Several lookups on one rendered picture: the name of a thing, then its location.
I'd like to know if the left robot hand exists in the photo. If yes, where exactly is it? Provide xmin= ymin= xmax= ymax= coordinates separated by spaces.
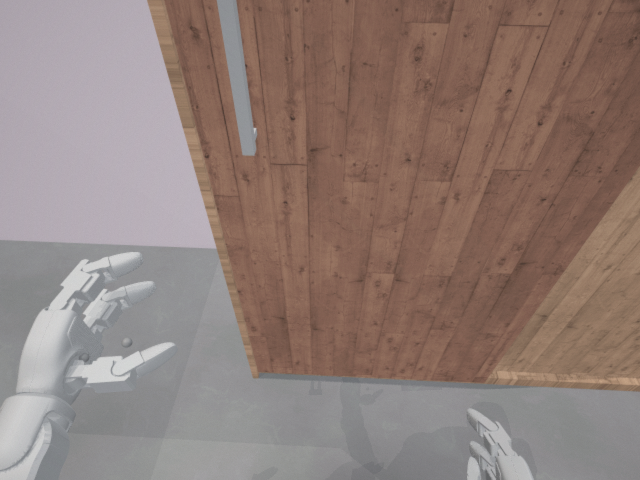
xmin=16 ymin=252 xmax=178 ymax=406

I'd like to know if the right robot hand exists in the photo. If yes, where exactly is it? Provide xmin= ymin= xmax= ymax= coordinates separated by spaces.
xmin=466 ymin=408 xmax=534 ymax=480

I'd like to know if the robot left forearm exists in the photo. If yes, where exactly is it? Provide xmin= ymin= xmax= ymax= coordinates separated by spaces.
xmin=0 ymin=393 xmax=76 ymax=480

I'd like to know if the handle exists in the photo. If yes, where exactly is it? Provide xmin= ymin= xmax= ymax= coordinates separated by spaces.
xmin=217 ymin=0 xmax=257 ymax=156

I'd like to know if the wardrobe door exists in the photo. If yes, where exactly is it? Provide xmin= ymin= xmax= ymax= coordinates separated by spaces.
xmin=493 ymin=167 xmax=640 ymax=378
xmin=164 ymin=0 xmax=640 ymax=383

